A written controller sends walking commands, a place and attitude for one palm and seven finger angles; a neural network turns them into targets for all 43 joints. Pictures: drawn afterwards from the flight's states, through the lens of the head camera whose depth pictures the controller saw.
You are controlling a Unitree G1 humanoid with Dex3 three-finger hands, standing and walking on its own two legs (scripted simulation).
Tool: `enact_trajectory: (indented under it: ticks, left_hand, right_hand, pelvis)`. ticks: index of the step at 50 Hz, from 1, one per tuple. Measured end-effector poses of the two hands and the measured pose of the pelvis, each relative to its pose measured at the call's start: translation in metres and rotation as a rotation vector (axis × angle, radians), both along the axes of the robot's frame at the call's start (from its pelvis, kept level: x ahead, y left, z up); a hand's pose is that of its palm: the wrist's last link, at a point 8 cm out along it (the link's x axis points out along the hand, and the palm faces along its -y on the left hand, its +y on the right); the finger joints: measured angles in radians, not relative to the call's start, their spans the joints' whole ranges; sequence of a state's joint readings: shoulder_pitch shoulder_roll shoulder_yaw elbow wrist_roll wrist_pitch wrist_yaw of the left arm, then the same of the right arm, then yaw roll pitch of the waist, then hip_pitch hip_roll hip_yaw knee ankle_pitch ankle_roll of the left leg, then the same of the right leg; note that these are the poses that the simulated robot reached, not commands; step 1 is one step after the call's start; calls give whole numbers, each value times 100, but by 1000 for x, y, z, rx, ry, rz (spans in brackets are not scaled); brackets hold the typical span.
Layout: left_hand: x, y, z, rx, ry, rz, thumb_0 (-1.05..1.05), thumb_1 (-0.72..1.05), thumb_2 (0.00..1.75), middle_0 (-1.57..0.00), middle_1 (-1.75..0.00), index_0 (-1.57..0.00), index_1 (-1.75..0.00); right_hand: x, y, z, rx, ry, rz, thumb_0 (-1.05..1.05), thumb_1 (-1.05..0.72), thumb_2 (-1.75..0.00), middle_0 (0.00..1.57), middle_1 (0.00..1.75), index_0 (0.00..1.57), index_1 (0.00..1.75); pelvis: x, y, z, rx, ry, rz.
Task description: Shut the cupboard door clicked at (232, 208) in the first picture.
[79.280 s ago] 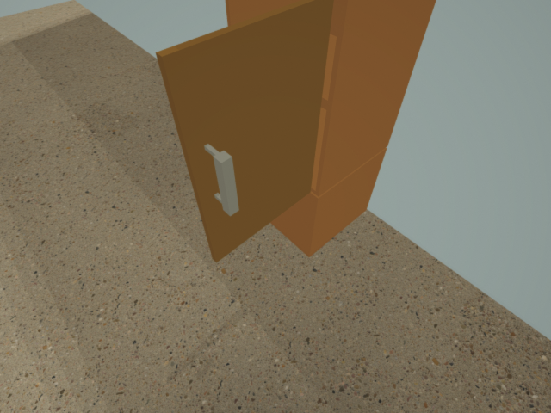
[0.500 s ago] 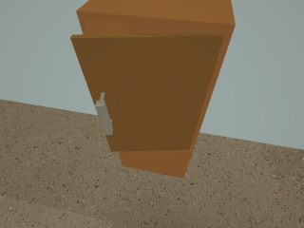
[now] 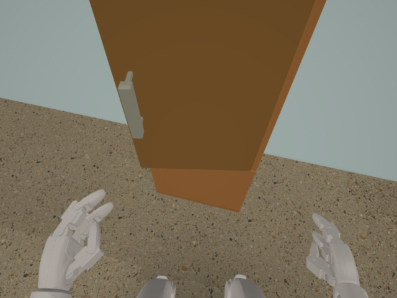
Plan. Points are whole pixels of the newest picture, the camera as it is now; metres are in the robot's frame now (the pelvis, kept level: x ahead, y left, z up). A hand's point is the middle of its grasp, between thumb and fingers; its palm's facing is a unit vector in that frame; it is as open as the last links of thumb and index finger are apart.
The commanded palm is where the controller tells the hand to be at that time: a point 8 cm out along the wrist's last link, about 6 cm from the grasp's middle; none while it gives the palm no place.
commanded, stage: raise the hand and make a fist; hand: left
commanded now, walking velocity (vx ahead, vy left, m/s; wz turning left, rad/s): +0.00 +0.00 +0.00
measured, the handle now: (134, 106) +0.52 +0.20 +0.06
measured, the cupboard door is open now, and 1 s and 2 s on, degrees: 13 13 13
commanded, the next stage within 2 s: bring the fist close to the handle in 1.58 s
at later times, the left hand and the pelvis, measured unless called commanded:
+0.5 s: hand (84, 244) +0.20 +0.22 +0.04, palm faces +0.09 -1.00 -0.04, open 4.2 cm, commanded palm +0.17 +0.26 +0.04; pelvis -0.01 +0.03 -0.01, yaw +0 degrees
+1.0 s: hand (82, 227) +0.22 +0.22 +0.06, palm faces +0.07 -1.00 -0.04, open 3.1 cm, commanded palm +0.20 +0.27 +0.06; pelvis +0.01 +0.03 +0.00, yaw +1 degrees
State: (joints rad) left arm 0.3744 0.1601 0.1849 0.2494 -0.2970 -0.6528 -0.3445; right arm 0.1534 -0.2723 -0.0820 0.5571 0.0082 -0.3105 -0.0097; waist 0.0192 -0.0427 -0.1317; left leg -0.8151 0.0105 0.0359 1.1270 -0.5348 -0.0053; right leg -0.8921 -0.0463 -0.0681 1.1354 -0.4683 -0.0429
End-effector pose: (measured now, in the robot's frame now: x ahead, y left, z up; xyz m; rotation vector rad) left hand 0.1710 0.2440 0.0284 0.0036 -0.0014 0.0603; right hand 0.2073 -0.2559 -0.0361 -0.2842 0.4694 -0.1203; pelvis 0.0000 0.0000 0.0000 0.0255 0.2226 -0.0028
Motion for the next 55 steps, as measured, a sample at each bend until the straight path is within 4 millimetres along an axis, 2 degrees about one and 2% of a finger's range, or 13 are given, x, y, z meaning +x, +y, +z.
enact_trajectory:
  ticks: [3, 6, 11, 14, 20, 25, 33, 43, 49, 55]
  left_hand:
    - [-20, 5, -23, -30, 78, 32, 1, 90, 90, -40, -51, -40, -52]
    - [-29, 9, -21, -13, 77, 67, 2, 90, 90, -45, -57, -45, -57]
    - [-16, 7, 4, 29, -11, 28, 2, 90, 90, -54, -67, -54, -67]
    - [-4, 7, 8, 27, 8, -7, 2, 90, 90, -60, -73, -59, -73]
    - [4, 16, 6, 20, 104, 5, 2, 90, 90, -71, -85, -70, -85]
    - [3, 24, 14, 32, 66, 31, 2, 90, 90, -80, -95, -79, -95]
    - [11, 24, 15, 23, 51, 3, 2, 90, 90, -94, -111, -94, -111]
    - [19, 29, 30, 33, 25, 22, 2, 90, 90, -113, -131, -112, -131]
    - [26, 28, 33, 37, 39, 11, 2, 90, 90, -123, -142, -122, -142]
    - [34, 29, 38, 39, 27, 12, 2, 90, 90, -128, -147, -127, -148]
  right_hand:
    - [14, 10, -9, -8, -38, 35, 1, -90, -89, 19, 30, 20, 29]
    - [18, 27, -21, 2, -31, 67, 1, -91, -89, 19, 30, 20, 29]
    - [1, 57, -43, 54, 55, 93, 1, -90, -89, 20, 30, 20, 30]
    - [-17, 68, -53, 94, 121, 72, 1, -90, -89, 20, 30, 20, 30]
    - [-50, 70, -56, 111, 211, 4, 1, -90, -89, 20, 30, 20, 30]
    - [-60, 57, -50, 57, 236, -15, 1, -90, -89, 20, 30, 20, 30]
    - [-42, 46, -34, -6, 202, -23, 1, -90, -89, 20, 30, 20, 30]
    - [-11, 65, -19, 24, 142, 28, 1, -90, -89, 20, 30, 20, 30]
    - [-9, 73, -20, 46, 156, 49, 1, -90, -89, 20, 30, 20, 30]
    - [-17, 68, -24, 51, 190, 36, 1, -90, -89, 20, 30, 20, 30]
  pelvis:
    - [-7, 1, -17, -13, 21, 10]
    - [-11, 3, -26, -33, 29, 22]
    - [-15, 7, -29, -58, 41, 36]
    - [-15, 11, -26, -63, 45, 35]
    - [-12, 19, -15, -62, 44, 26]
    - [-7, 25, -12, -63, 45, 25]
    - [0, 32, -9, -68, 44, 27]
    - [8, 33, -2, -73, 35, 30]
    - [11, 31, 1, -72, 29, 33]
    - [13, 28, 4, -70, 24, 33]
